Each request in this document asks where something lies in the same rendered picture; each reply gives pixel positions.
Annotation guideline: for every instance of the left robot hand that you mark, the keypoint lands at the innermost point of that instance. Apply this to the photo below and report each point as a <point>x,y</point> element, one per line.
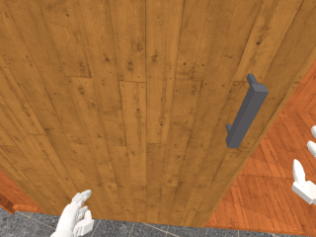
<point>72,214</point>

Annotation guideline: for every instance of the right robot hand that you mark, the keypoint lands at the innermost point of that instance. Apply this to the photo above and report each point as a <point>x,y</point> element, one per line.
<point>306,190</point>

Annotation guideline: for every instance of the handle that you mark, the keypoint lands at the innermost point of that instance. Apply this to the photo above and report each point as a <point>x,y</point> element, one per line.
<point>251,104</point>

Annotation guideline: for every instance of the wardrobe door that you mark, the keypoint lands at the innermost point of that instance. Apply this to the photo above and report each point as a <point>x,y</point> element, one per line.
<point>130,99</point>
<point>12,192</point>

